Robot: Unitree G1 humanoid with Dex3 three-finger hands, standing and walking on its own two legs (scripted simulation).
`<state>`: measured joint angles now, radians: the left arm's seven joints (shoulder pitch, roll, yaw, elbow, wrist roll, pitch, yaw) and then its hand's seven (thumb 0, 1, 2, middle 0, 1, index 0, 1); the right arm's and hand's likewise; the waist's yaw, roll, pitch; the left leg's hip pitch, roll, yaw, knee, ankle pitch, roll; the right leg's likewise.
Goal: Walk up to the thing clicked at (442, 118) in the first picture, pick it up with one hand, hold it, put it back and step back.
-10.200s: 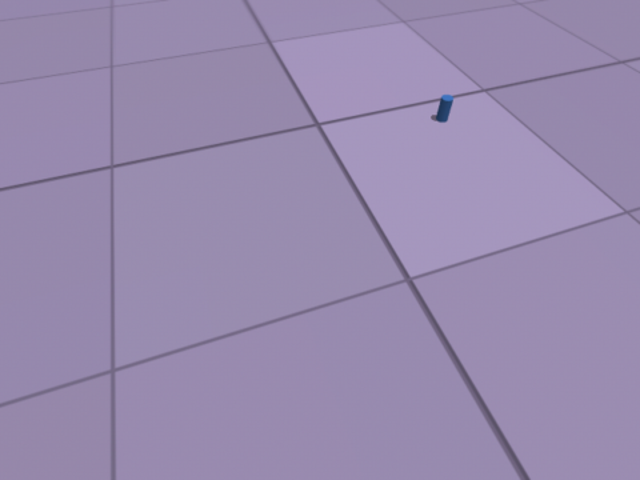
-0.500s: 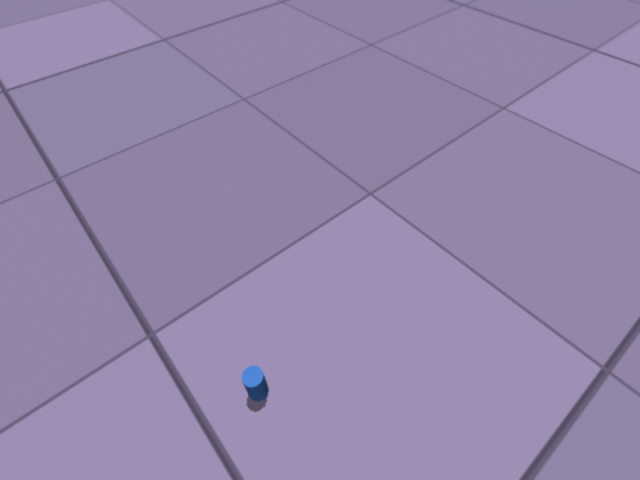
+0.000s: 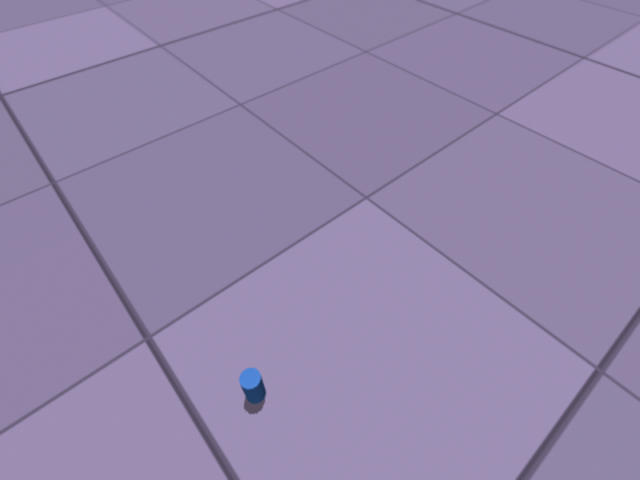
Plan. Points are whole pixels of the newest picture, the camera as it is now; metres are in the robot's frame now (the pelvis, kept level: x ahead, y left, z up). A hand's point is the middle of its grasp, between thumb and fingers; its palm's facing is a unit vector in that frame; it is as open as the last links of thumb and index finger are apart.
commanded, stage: stand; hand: left
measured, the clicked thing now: (253, 386) +0.47 +0.23 -0.72
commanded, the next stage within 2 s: walk up in 0.22 s
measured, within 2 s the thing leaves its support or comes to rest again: neither
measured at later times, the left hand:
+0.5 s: hand out of the picture +0.07 +0.25 -0.16, palm faces +0.02 -0.94 -0.35, open 7.4 cm
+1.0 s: hand (183, 457) +0.17 +0.22 -0.15, palm faces -0.02 -0.93 -0.36, open 7.4 cm
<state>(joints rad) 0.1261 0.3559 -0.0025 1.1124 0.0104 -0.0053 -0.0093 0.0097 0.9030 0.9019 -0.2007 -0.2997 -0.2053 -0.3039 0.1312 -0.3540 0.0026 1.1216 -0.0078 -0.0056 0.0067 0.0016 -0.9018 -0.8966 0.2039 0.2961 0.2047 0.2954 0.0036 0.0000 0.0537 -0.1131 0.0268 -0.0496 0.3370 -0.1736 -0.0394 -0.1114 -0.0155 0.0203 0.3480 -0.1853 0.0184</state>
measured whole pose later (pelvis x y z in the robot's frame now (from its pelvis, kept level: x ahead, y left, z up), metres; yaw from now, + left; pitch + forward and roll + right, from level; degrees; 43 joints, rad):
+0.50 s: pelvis +0.04 -0.01 -0.01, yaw +0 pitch -2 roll +0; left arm 0.21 0.36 0.05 1.06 0.02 0.01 -0.03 0.01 0.90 0.90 -0.20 -0.30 -0.20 -0.30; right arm 0.22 -0.37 -0.03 1.05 -0.02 -0.02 0.00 0.00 -0.90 -0.90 0.20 0.30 0.21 0.30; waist 0.01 0.01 0.04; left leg -0.15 0.04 -0.06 0.47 -0.29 -0.04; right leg -0.14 0.01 0.01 0.47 -0.30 -0.01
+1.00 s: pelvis +0.08 -0.03 -0.01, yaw +0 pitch -3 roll +1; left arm 0.14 0.32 0.03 0.95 0.02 -0.01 0.00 0.01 0.90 0.90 -0.20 -0.30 -0.21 -0.30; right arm 0.17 -0.38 -0.02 0.96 0.01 0.00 -0.03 0.00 -0.90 -0.90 0.20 0.30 0.20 0.30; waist 0.01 0.01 0.13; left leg -0.28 -0.01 -0.03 0.78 -0.54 0.01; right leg -0.14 0.00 -0.02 0.51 -0.32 -0.03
